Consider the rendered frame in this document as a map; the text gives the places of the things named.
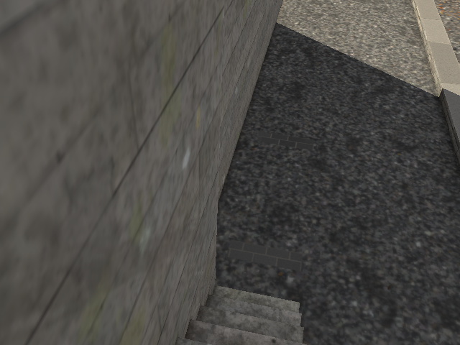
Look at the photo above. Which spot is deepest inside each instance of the stairs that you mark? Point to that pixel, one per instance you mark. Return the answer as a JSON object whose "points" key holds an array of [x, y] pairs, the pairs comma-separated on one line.
{"points": [[236, 317]]}

